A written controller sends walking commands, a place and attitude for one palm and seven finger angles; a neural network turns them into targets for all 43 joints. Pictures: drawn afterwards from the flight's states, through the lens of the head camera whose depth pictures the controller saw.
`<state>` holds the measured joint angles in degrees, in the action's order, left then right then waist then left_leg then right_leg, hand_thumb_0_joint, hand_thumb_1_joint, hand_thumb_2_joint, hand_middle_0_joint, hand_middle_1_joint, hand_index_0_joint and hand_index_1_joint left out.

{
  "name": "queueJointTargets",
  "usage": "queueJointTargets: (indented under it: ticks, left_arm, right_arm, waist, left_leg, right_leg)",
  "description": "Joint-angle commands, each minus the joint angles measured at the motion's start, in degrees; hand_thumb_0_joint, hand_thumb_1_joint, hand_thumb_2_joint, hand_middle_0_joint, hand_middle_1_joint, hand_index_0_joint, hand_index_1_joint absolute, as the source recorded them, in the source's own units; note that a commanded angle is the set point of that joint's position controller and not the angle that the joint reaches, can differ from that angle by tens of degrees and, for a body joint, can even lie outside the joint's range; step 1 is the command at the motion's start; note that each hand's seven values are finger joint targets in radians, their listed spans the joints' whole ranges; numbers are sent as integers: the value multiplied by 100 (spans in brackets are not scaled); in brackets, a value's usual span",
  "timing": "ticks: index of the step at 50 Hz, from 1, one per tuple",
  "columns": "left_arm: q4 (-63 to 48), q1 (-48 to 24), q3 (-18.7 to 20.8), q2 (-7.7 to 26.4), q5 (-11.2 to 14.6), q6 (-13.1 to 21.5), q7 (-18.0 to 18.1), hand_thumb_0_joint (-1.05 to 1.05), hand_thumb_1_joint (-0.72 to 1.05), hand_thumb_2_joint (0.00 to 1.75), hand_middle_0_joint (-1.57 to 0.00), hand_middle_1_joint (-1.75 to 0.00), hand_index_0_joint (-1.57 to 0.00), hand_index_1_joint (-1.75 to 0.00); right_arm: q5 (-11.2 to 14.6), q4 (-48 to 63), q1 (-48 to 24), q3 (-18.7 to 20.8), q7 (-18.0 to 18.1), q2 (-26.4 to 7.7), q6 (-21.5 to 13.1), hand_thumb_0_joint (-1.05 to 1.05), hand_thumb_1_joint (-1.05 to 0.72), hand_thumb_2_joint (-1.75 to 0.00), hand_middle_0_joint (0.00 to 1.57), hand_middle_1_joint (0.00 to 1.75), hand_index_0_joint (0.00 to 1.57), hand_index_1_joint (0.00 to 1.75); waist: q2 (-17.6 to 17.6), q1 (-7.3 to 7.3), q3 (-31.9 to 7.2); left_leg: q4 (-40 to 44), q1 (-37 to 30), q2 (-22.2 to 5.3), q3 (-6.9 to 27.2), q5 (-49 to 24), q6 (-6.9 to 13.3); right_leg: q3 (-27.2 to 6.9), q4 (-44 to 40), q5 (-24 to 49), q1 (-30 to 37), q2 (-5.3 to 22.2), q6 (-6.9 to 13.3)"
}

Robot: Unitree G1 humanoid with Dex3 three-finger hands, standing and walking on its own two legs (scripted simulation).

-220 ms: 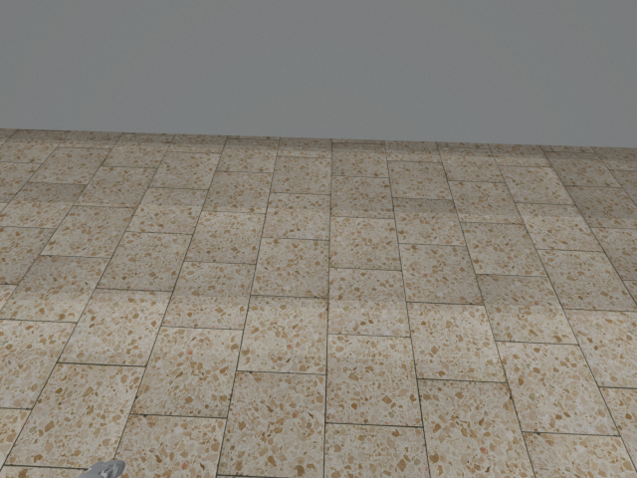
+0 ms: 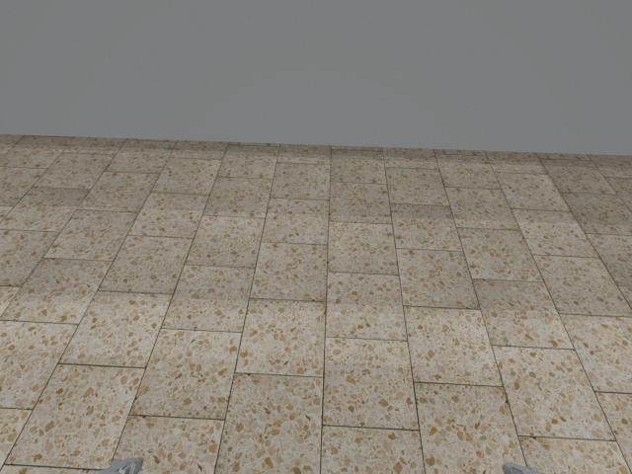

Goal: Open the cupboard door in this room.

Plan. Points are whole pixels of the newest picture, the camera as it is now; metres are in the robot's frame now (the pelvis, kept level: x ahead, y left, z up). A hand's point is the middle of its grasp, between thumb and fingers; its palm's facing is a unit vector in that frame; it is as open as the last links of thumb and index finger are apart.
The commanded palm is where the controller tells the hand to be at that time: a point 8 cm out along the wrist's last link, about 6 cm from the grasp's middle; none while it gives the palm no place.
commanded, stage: stand and wait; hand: left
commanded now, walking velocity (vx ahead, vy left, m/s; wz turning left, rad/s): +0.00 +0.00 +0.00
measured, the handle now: out of the picture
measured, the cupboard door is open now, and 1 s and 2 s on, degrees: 0 0 0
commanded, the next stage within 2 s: turn or walk to find it in 0.68 s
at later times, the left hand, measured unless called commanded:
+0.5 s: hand out of the picture +0.05 +0.24 -0.15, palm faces -0.03 -0.94 -0.35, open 7.4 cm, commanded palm none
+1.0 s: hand out of the picture +0.03 +0.21 -0.17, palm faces +0.04 -0.96 -0.28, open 7.4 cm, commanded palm none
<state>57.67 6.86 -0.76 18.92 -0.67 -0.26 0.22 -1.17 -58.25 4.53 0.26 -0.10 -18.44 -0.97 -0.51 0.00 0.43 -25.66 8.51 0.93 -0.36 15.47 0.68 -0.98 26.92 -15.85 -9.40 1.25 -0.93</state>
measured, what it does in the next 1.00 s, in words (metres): stands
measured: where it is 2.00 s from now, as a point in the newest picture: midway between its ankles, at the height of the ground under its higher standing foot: outside the picture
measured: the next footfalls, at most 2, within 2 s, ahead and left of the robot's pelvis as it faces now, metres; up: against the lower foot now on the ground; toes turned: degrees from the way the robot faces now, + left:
right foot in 1.32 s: -0.01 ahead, -0.13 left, +0.00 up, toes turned +10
left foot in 1.70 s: -0.10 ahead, +0.10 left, +0.00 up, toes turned +27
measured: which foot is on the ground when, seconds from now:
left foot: down 0.00-1.00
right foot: down 0.00-1.00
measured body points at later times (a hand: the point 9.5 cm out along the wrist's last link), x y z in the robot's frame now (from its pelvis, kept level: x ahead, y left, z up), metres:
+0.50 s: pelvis -0.02 -0.01 +0.00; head -0.02 -0.02 +0.45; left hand +0.05 +0.29 -0.13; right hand +0.05 -0.32 -0.13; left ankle -0.02 +0.11 -0.74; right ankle -0.01 -0.13 -0.74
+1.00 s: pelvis -0.03 -0.01 -0.01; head -0.02 +0.00 +0.44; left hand +0.03 +0.26 -0.15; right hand +0.03 -0.28 -0.15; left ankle -0.02 +0.11 -0.74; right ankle -0.01 -0.13 -0.74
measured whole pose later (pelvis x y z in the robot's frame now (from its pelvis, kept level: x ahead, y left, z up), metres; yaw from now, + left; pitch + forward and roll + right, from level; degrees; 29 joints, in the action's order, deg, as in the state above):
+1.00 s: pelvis -0.03 -0.01 -0.01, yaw +4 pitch -1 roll -1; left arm 56.9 9.5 0.2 15.3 -0.9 -2.2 1.2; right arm -1.0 -59.8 10.9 1.1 -0.5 -15.5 2.0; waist -0.1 0.9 2.3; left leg -32.6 16.7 1.2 3.7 15.0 -0.2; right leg 3.2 31.2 -15.6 -14.8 1.4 -0.2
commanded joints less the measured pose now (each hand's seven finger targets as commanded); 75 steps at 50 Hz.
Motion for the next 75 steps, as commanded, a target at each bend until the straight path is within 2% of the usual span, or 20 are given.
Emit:
queueJointTargets:
  ticks: [1,26,37,42,48,50,51,52,53,54,57,60,63,64,65,66,67,70,71,75]
  left_arm:
    - [-338,-270,304,1225,-6,153,65,0,90,90,-20,-30,-20,-30]
    - [65,-191,279,1297,6,177,31,0,90,90,-20,-30,-20,-30]
    - [49,-179,302,1256,2,150,40,0,90,90,-20,-30,-20,-30]
    - [-32,216,235,674,1,-32,113,0,90,90,-20,-30,-20,-30]
    - [-451,235,358,793,-35,-97,165,0,90,90,-20,-30,-20,-30]
    - [-608,145,375,691,-46,-119,179,0,90,90,-20,-30,-20,-30]
    - [-666,130,367,567,-39,-143,171,0,90,90,-20,-30,-20,-30]
    - [-718,134,366,390,-19,-155,169,0,90,90,-20,-30,-20,-30]
    - [-776,174,352,245,-4,-145,177,0,90,90,-20,-30,-20,-30]
    - [-831,195,355,262,-12,-130,193,0,90,90,-20,-30,-20,-30]
    - [-778,384,379,26,26,-88,179,0,90,90,-20,-30,-20,-30]
    - [-808,429,374,-152,54,-69,160,0,90,90,-20,-30,-20,-30]
    - [-737,880,411,-168,70,-58,177,0,90,90,-20,-30,-20,-30]
    - [-685,1092,440,-82,52,-25,191,0,90,90,-20,-30,-20,-30]
    - [-665,1260,515,232,-20,14,223,0,90,90,-20,-30,-20,-30]
    - [-744,1157,609,734,-99,35,241,0,90,90,-20,-30,-20,-30]
    - [-832,1078,573,627,-51,52,249,0,90,90,-20,-30,-20,-30]
    - [-945,355,478,275,-71,64,232,0,90,90,-20,-30,-20,-30]
    - [-956,374,462,202,-71,86,225,0,90,90,-20,-30,-20,-30]
    - [-783,906,505,332,-106,84,232,0,90,90,-20,-30,-20,-30]
  right_arm:
    - [22,325,-271,282,111,-1241,-120,0,-90,-90,20,30,20,30]
    - [55,-170,-58,214,81,-1300,-92,0,-90,-90,20,30,20,30]
    - [46,-166,7,216,58,-1261,-69,0,-90,-90,20,30,20,30]
    - [21,-55,344,115,28,-558,105,0,-90,-90,20,30,20,30]
    - [35,222,760,243,15,-423,235,0,-90,-90,20,30,20,30]
    - [30,299,923,287,1,-402,233,0,-90,-90,20,30,20,30]
    - [8,331,912,309,-6,-465,225,0,-90,-90,20,30,20,30]
    - [-21,392,950,341,-1,-611,201,0,-90,-90,20,30,20,30]
    - [-21,453,1003,402,32,-767,169,0,-90,-90,20,30,20,30]
    - [8,496,1082,432,64,-786,144,0,-90,-90,20,30,20,30]
    - [-14,564,931,471,138,-654,162,0,-90,-90,20,30,20,30]
    - [-27,578,1053,522,151,-581,194,0,-90,-90,20,30,20,30]
    - [3,658,929,564,119,-527,245,0,-90,-90,20,30,20,30]
    - [30,707,846,565,97,-452,259,0,-90,-90,20,30,20,30]
    - [82,783,844,544,61,-172,268,0,-90,-90,20,30,20,30]
    - [65,966,782,506,43,153,271,0,-90,-90,20,30,20,30]
    - [-26,917,593,583,34,-142,316,0,-90,-90,20,30,20,30]
    - [3,614,846,592,-71,32,423,0,-90,-90,20,30,20,30]
    - [-1,569,930,570,-81,53,416,0,-90,-90,20,30,20,30]
    - [26,687,438,489,-77,139,420,0,-90,-90,20,30,20,30]
  waist:
    - [34,6,-318]
    - [-16,4,-42]
    - [63,-4,-19]
    - [-69,-45,19]
    - [-606,73,-165]
    - [-325,158,-181]
    - [166,150,-57]
    - [822,173,22]
    - [1352,154,-24]
    - [1370,166,-105]
    - [1061,74,-402]
    - [935,129,-511]
    - [947,-33,-567]
    - [681,-147,-560]
    - [-142,-198,-536]
    - [-1675,-205,-83]
    - [-1196,-258,21]
    - [-768,197,451]
    - [-847,206,365]
    - [-730,-73,373]
  left_leg:
    - [416,-119,-713,475,-1586,162]
    - [760,-7,-732,549,-625,89]
    - [685,181,-721,642,-732,96]
    - [182,712,-588,617,-840,5]
    - [-937,797,-332,357,-530,-52]
    - [-688,730,-457,638,-790,33]
    - [-327,830,-632,1069,-890,154]
    - [318,1003,-1038,1938,-968,423]
    - [836,872,-1497,2812,-1355,815]
    - [906,648,-1663,3084,-1878,1121]
    - [442,233,-1407,2520,-2503,1144]
    - [288,102,-1189,2427,-2759,1038]
    - [112,531,-903,2337,-2188,775]
    - [-112,943,-706,2192,-1678,560]
    - [-856,1907,-267,1675,-495,210]
    - [-2172,2920,473,457,1178,-231]
    - [-3113,2616,125,678,1433,-196]
    - [-4347,2359,-104,422,628,-260]
    - [-4379,2384,-111,286,476,-315]
    - [-3599,2240,-227,10,769,-407]
  right_leg:
    - [-394,-370,1499,36,526,260]
    - [-638,-932,514,-96,549,282]
    - [-537,-821,432,-93,573,254]
    - [-444,-540,429,-166,746,158]
    - [-584,-466,489,-594,1405,554]
    - [-232,5,402,-801,1199,432]
    - [97,412,17,-985,854,232]
    - [456,1143,-388,-1031,324,-11]
    - [498,1975,-1032,-1260,-26,-110]
    - [178,2630,-1553,-1509,28,-81]
    - [-21,2699,-1460,-1592,67,-103]
    - [99,1875,-1314,-1278,-83,-143]
    - [198,591,-525,-389,-188,-148]
    - [190,-225,37,194,-110,-145]
    - [-540,-863,-57,933,734,75]
    - [-2136,-1289,121,828,2270,712]
    - [-1977,-1343,241,-101,2499,952]
    - [-750,-1102,621,-761,1666,835]
    - [-453,-983,991,-544,1532,816]
    - [-245,-792,1716,-152,1719,974]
